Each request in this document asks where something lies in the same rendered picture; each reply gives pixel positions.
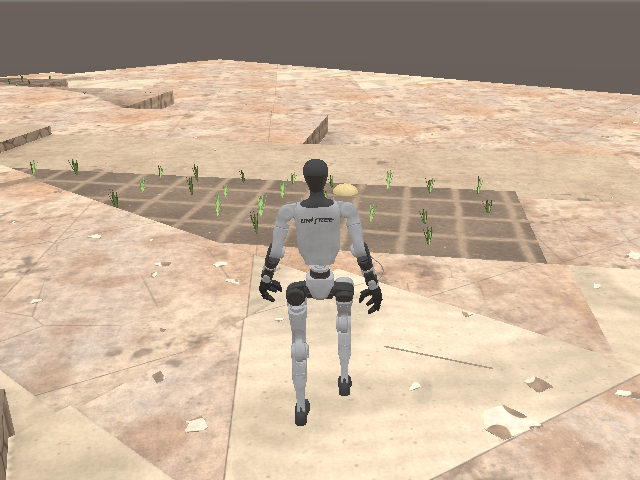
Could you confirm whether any robot left hand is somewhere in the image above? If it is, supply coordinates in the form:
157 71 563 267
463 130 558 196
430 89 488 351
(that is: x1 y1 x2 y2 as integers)
259 279 282 302

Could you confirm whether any left robot thigh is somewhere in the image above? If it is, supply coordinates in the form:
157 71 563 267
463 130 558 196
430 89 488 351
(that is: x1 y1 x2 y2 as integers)
286 280 309 362

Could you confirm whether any robot thigh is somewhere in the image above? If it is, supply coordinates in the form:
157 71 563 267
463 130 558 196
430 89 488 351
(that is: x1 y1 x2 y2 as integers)
286 280 309 362
334 277 354 333

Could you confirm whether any robot left upper arm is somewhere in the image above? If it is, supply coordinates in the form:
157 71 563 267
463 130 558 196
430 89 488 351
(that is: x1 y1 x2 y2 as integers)
269 203 296 259

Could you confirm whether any robot right hand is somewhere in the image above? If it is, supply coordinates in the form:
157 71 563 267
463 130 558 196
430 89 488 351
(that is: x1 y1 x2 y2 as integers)
359 286 383 314

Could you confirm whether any right robot thigh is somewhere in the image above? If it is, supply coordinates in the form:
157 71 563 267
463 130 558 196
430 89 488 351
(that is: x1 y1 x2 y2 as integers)
334 277 354 333

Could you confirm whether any robot right upper arm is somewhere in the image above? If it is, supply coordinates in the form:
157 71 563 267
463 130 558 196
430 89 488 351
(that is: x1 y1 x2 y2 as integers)
338 201 367 258

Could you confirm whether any right robot forearm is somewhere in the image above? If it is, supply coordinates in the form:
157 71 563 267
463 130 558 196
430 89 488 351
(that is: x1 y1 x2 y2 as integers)
357 242 379 290

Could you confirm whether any left robot forearm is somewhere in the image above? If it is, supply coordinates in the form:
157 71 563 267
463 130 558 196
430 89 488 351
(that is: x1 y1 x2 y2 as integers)
261 243 280 283

